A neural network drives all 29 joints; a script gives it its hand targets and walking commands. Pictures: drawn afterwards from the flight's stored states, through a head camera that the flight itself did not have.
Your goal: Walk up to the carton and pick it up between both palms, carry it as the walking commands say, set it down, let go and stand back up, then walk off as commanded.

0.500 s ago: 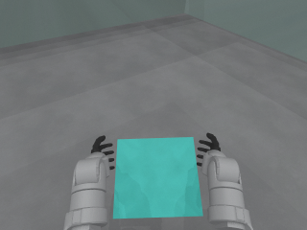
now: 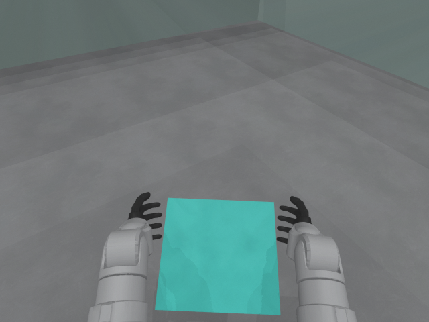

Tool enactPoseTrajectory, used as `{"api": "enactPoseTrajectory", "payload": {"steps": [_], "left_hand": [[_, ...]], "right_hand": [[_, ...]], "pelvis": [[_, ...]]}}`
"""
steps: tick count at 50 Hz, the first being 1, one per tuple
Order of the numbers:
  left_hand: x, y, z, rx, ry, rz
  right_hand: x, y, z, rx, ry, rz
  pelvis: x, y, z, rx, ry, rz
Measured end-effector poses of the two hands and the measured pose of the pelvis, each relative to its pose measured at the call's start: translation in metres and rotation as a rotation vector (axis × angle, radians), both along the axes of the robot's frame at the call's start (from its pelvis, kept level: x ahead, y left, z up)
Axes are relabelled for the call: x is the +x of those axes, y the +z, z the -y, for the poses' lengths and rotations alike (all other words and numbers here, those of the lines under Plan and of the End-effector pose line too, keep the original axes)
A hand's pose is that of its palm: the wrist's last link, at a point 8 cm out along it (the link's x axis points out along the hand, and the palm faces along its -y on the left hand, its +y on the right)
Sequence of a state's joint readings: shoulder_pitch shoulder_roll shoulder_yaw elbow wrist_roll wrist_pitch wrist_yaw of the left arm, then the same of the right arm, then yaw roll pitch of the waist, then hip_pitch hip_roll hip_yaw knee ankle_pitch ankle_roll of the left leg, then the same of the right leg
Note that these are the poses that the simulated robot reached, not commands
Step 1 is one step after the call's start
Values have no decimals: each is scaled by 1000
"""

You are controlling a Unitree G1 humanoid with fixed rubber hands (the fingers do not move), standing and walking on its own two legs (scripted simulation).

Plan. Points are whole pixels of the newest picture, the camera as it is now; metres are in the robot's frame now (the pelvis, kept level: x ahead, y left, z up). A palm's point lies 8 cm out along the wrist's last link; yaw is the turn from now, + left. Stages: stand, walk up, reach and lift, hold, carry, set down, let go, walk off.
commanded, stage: carry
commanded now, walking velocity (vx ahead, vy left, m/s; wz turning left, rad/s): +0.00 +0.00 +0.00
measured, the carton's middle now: (218, 254) +0.30 -0.01 -0.08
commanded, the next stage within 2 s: none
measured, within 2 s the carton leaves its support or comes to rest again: neither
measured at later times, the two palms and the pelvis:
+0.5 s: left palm (130, 221) +0.28 +0.15 +0.09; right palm (307, 226) +0.27 -0.16 +0.08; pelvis +0.00 +0.00 +0.00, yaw +0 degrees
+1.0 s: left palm (81, 244) +0.23 +0.21 +0.10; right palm (263, 228) +0.26 -0.08 +0.09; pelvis -0.04 +0.03 +0.00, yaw +6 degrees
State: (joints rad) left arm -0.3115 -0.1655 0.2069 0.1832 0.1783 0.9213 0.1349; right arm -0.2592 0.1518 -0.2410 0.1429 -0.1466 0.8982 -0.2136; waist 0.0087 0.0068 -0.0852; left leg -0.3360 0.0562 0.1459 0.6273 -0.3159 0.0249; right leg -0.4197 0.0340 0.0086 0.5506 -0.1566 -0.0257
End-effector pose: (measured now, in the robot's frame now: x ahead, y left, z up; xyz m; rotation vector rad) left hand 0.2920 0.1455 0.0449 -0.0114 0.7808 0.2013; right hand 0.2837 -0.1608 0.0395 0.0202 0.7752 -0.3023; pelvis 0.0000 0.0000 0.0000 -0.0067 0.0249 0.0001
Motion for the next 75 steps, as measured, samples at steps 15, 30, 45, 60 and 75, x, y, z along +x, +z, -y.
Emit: {"api": "enactPoseTrajectory", "payload": {"steps": [15, 30, 45, 60, 75], "left_hand": [[-6, -2, -1, -8, -12, 18], [-24, 55, -10, 23, 43, 96], [-56, 51, -69, 135, 244, -7], [-81, 8, -68, 9, 233, -88], [-101, 14, -52, 51, 192, -48]], "right_hand": [[-7, -2, 1, 5, 18, 2], [-16, 57, -14, -57, 25, 67], [-15, 53, -83, -30, 134, -21], [-39, 26, -79, -43, 88, -73], [-56, 24, -63, -35, 85, -32]], "pelvis": [[-2, 0, 1, 1, 0, 3], [-7, 0, -7, 3, 21, 8], [-29, -1, -35, -26, 96, -28], [-62, -4, -31, -26, 108, 7], [-74, -1, -20, -12, 110, 18]]}}
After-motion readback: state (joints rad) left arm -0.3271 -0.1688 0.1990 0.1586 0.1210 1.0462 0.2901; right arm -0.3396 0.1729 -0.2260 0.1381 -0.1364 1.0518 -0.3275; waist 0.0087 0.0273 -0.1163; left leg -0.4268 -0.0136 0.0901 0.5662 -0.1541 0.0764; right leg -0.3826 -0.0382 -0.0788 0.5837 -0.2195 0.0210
